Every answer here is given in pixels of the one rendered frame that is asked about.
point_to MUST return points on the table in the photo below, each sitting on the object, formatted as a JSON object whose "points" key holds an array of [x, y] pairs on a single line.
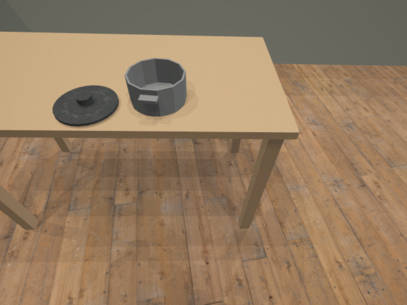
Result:
{"points": [[232, 92]]}

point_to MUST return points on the lid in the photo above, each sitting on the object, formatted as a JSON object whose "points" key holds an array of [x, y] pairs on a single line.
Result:
{"points": [[67, 111]]}

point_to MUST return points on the knob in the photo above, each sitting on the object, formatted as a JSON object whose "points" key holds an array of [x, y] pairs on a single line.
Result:
{"points": [[84, 98]]}

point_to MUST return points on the pot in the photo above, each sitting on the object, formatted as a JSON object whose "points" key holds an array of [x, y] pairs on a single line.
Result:
{"points": [[157, 86]]}

